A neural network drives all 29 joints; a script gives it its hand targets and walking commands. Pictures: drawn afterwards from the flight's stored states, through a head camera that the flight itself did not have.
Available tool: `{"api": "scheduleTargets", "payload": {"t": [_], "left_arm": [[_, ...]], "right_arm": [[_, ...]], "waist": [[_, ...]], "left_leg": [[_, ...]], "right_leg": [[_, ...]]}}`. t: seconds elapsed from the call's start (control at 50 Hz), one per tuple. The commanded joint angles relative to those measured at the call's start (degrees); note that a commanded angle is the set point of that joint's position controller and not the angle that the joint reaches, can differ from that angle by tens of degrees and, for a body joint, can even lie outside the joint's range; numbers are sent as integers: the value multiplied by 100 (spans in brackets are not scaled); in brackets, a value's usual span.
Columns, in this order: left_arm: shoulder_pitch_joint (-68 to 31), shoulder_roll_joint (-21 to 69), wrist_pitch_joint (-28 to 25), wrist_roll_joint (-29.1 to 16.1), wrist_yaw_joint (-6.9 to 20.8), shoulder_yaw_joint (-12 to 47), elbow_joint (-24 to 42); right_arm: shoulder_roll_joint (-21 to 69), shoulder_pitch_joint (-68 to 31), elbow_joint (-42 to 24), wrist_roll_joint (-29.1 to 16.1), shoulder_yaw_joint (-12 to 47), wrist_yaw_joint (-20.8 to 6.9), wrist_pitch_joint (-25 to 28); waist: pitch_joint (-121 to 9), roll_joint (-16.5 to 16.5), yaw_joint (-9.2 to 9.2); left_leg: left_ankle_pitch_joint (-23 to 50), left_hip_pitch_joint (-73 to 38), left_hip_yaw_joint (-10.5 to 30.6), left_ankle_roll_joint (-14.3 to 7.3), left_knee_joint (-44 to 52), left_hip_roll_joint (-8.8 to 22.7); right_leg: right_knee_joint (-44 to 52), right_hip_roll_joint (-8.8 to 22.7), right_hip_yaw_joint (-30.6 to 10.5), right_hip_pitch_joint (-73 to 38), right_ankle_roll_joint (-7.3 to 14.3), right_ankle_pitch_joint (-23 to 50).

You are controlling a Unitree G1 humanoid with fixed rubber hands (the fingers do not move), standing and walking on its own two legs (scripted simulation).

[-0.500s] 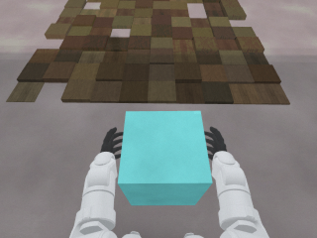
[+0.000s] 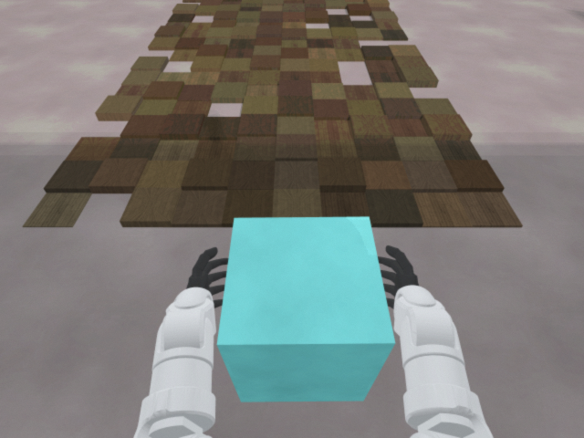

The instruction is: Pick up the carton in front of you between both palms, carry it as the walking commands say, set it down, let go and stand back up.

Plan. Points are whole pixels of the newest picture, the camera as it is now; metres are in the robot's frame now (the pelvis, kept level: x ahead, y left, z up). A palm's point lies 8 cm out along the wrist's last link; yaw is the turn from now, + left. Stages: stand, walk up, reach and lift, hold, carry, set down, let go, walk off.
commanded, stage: reach and lift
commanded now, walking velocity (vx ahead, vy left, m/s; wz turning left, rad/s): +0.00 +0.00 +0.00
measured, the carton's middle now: (301, 313) +0.31 +0.00 -0.05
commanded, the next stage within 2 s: hold in 0.72 s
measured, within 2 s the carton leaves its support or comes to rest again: neither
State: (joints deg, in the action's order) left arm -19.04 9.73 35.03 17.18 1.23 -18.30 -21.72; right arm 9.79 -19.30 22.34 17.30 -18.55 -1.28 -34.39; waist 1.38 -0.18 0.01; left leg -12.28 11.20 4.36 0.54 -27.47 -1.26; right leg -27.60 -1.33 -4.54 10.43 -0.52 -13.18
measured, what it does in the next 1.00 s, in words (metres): stands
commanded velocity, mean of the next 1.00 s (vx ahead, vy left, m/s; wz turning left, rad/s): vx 0.00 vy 0.00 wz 0.00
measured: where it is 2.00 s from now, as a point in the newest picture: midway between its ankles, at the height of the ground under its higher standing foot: outside the picture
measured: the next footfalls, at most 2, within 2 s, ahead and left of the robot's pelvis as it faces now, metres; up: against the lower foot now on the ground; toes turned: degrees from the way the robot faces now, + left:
none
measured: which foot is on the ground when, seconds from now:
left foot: down 0.00-1.00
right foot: down 0.00-1.00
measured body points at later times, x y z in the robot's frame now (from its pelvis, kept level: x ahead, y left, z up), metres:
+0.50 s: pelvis +0.02 +0.00 +0.01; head +0.00 +0.00 +0.46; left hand +0.32 +0.15 +0.03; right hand +0.32 -0.15 +0.03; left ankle +0.03 +0.13 -0.74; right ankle +0.02 -0.13 -0.74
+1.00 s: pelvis +0.01 +0.00 +0.01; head -0.03 +0.00 +0.46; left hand +0.31 +0.15 +0.05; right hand +0.31 -0.15 +0.05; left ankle +0.03 +0.13 -0.74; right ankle +0.02 -0.13 -0.74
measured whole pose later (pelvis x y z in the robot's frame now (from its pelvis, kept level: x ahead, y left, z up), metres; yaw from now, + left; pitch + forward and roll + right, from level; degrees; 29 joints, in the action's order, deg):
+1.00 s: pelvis +0.01 +0.00 +0.01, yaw +0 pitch -8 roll +0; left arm -13.8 8.4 44.0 14.8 0.6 -11.6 -11.3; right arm 8.5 -14.0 11.6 15.0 -12.0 -0.7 -43.6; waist 1.8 -0.1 0.0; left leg -10.3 2.6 4.4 0.5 -20.5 -1.0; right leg -20.6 -1.1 -4.7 1.9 -0.4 -11.1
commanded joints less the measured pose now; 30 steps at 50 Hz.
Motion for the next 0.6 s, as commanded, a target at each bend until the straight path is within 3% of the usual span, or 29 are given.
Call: {"api": "scheduleTargets", "payload": {"t": [0.0, 0.34, 0.58], "left_arm": [[-3153, 5441, -145, -1251, 1329, 3239, -31], [-2269, 5281, 79, -1392, 1208, 3475, 619], [-2090, 5156, 228, -1506, 1202, 3615, 963]], "right_arm": [[5417, -3086, 87, -1223, 3205, -1360, 110], [5187, -2246, -602, -1372, 3448, -1269, -108], [5163, -2041, -942, -1484, 3590, -1216, -268]], "waist": [[-1563, 19, -12], [-1595, 32, 9], [-1474, 4, 18]], "left_leg": [[249, -604, -77, -65, 485, -372], [1388, -1085, -19, 7, 688, -416], [1441, -1120, -24, -3, 760, -436]], "right_leg": [[567, -366, 77, -218, 83, 232], [751, -431, 42, -692, 26, 1319], [828, -418, 12, -833, -7, 1464]]}}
